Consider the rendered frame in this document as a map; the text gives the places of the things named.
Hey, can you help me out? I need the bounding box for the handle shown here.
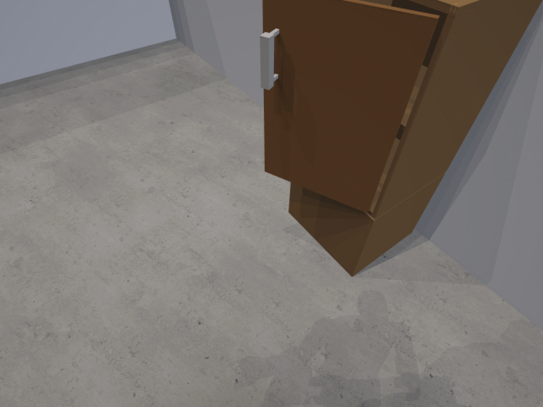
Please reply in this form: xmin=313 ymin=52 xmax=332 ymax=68
xmin=260 ymin=29 xmax=279 ymax=90

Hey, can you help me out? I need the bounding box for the cupboard door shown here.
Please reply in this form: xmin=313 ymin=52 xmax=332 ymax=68
xmin=262 ymin=0 xmax=439 ymax=213

